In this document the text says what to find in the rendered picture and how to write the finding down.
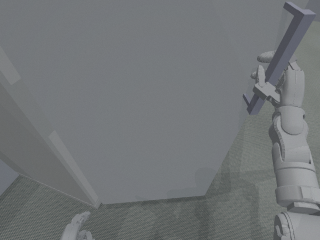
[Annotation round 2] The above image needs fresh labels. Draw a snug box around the right robot forearm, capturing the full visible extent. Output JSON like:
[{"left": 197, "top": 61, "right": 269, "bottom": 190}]
[{"left": 268, "top": 106, "right": 320, "bottom": 216}]

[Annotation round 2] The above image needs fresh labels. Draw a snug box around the robot left hand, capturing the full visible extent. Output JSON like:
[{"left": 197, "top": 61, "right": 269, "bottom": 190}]
[{"left": 60, "top": 211, "right": 95, "bottom": 240}]

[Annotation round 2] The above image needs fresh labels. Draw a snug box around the robot right hand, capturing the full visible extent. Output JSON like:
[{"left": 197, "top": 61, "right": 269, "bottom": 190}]
[{"left": 250, "top": 50, "right": 305, "bottom": 110}]

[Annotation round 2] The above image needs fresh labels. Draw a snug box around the fridge door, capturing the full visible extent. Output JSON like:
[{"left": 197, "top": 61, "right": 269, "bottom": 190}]
[{"left": 0, "top": 0, "right": 309, "bottom": 205}]

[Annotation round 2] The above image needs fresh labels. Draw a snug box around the handle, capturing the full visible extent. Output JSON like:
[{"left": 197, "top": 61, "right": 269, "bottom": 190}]
[{"left": 242, "top": 1, "right": 317, "bottom": 115}]

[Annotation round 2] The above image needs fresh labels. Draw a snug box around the robot right upper arm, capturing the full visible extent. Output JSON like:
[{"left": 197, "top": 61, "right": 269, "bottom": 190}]
[{"left": 273, "top": 211, "right": 320, "bottom": 240}]

